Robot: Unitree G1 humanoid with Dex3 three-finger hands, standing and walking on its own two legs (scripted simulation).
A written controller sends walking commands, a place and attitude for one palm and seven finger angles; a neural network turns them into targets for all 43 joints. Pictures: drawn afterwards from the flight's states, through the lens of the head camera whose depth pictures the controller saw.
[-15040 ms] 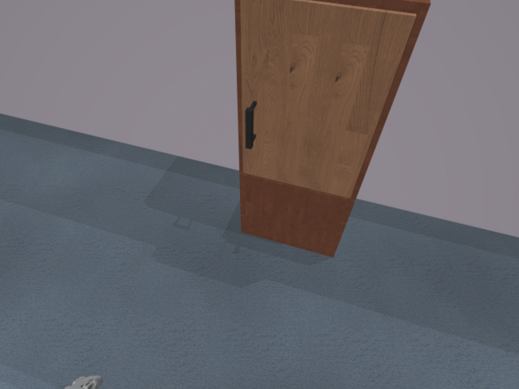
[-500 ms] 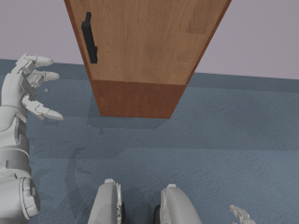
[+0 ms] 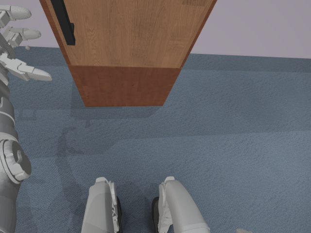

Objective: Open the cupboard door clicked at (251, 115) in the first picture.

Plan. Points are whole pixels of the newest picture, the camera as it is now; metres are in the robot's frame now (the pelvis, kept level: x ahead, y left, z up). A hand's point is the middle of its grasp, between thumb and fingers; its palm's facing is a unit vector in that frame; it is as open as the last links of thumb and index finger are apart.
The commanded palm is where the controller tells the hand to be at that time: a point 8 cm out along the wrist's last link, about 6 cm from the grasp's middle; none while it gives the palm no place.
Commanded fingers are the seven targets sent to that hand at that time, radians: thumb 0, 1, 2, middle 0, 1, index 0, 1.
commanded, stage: move the hooked fingers beside the handle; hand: left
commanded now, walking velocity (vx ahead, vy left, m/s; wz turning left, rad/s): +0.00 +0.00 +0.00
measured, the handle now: (64, 14) +0.62 +0.19 +0.06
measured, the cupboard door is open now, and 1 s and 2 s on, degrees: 0 0 0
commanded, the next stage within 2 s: slide the fingers in behind the handle in 1.00 s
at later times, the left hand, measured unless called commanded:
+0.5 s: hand (35, 35) +0.57 +0.26 +0.04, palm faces +0.04 -1.00 -0.04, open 14.0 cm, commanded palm +0.57 +0.26 +0.05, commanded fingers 0.00 -0.50 0.30 -0.30 -1.20 -0.30 -1.20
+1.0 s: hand (35, 38) +0.56 +0.25 +0.04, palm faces +0.04 -1.00 -0.04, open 14.0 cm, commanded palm +0.56 +0.26 +0.05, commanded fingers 0.00 -0.50 0.30 -0.30 -1.20 -0.30 -1.20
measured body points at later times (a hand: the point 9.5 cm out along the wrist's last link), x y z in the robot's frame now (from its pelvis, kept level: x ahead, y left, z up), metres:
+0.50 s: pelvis +0.00 +0.00 -0.01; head +0.22 +0.05 +0.38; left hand +0.56 +0.31 +0.04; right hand -0.02 -0.26 -0.10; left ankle +0.06 +0.09 -0.58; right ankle +0.03 -0.13 -0.58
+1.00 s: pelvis +0.01 +0.00 -0.01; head +0.21 +0.05 +0.39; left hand +0.55 +0.31 +0.04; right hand +0.02 -0.27 -0.10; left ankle +0.06 +0.09 -0.58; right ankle +0.03 -0.13 -0.58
